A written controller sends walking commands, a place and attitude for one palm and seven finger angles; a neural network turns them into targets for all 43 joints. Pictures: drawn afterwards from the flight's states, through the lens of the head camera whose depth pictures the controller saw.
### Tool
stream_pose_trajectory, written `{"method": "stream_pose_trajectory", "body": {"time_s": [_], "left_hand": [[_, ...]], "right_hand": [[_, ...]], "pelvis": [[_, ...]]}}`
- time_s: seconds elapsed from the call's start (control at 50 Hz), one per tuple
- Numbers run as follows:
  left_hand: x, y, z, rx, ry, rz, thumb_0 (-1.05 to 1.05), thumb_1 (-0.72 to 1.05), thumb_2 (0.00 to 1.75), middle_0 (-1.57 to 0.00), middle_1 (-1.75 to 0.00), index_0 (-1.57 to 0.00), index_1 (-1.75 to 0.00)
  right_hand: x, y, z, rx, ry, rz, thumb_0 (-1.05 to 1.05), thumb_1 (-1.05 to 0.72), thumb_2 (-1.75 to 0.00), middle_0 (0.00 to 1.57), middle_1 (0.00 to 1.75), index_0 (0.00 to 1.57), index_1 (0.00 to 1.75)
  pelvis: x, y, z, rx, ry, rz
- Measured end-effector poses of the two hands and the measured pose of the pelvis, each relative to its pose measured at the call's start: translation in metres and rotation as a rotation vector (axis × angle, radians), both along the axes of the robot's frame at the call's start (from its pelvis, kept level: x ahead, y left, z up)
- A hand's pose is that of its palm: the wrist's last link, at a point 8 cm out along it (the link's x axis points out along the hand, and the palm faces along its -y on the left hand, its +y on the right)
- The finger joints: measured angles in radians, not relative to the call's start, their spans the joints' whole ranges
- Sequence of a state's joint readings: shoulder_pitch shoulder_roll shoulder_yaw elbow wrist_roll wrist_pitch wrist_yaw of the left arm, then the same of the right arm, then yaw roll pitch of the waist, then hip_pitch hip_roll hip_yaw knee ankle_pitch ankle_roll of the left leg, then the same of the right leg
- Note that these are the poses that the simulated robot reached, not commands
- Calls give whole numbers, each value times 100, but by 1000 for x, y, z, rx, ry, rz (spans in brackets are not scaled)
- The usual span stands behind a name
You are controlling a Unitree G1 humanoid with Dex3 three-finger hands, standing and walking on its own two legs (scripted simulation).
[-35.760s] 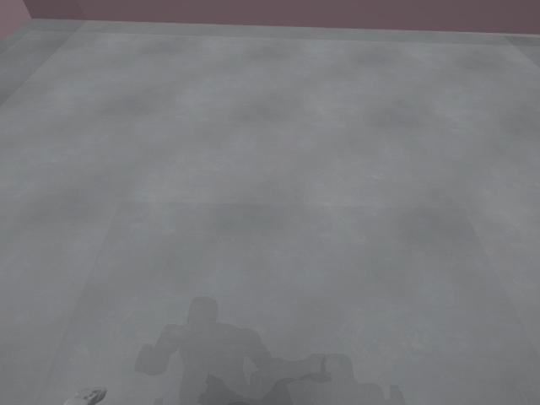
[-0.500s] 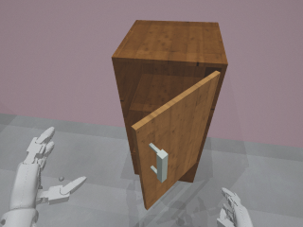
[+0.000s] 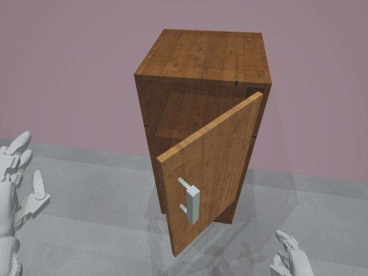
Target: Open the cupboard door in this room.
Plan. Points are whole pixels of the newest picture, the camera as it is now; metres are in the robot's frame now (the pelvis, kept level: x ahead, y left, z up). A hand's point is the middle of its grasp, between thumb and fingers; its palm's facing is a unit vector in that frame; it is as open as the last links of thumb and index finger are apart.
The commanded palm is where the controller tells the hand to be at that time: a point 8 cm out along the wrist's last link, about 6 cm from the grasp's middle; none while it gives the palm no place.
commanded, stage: draw the hand back to the body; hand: left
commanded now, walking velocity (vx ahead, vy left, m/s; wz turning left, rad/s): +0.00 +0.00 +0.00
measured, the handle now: (187, 201) +0.32 +0.04 -0.05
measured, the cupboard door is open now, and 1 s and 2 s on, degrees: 52 52 52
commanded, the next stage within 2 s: step back with the hand held close in 0.16 s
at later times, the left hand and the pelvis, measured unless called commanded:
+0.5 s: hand (41, 203) +0.18 +0.26 +0.15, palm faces +0.39 -0.78 -0.48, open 7.4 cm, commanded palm +0.11 +0.30 +0.17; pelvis -0.03 +0.00 +0.00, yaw +0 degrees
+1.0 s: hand (4, 245) +0.11 +0.27 +0.16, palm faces +0.43 -0.76 -0.49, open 7.4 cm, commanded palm +0.05 +0.31 +0.17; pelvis -0.09 +0.01 -0.02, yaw +0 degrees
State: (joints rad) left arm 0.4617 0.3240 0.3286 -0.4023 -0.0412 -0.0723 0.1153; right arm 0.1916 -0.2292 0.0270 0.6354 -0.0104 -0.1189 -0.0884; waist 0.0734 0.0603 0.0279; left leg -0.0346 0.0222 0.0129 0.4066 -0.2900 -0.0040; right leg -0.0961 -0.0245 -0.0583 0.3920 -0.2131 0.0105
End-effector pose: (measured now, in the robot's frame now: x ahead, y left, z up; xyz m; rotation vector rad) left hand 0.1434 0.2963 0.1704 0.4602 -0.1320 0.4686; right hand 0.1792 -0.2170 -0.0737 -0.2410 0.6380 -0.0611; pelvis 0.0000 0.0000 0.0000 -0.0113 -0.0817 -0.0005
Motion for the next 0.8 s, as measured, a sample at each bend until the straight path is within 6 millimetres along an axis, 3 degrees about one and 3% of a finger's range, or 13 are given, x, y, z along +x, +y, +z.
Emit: {"method": "stream_pose_trajectory", "body": {"time_s": [0.34, 0.5, 0.62, 0.8], "left_hand": [[-7, -2, 7, 32, -24, -6, 2, 89, 90, -21, -30, -21, -30], [-9, 2, 3, 88, 41, -64, 2, 89, 90, -21, -30, -21, -30], [-21, 6, 1, 118, 69, -99, 2, 89, 90, -22, -30, -21, -30], [-48, 14, 4, 150, 4, -90, 2, 89, 90, -22, -30, -21, -30]], "right_hand": [[-14, -3, -2, 12, 10, -10, 2, -90, -90, 20, 30, 20, 30], [-28, -15, 0, -24, 55, -69, 1, -90, -90, 20, 30, 20, 30], [-47, -19, -2, -46, 87, -117, 1, -90, -90, 20, 30, 20, 30], [-74, -7, -3, -42, 74, -106, 1, -90, -90, 20, 30, 20, 30]], "pelvis": [[-11, -6, 1, -5, -3, 4], [-26, 2, 1, -5, 64, 1], [-39, 9, -1, 3, 77, -3], [-67, 13, -7, 8, 71, -3]]}}
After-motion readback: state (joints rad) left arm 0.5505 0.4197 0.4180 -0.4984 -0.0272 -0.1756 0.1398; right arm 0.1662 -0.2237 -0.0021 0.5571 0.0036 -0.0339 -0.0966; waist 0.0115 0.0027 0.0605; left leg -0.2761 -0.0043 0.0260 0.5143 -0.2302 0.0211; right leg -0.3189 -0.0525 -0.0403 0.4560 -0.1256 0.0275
